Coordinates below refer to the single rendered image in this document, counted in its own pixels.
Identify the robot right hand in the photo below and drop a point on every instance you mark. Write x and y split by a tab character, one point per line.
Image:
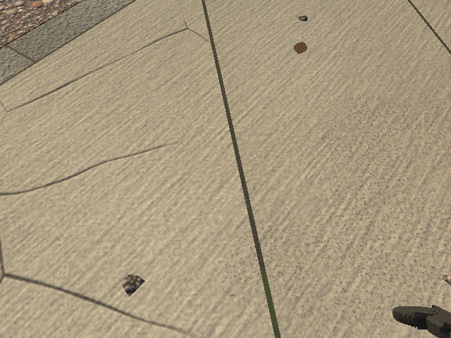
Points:
436	320

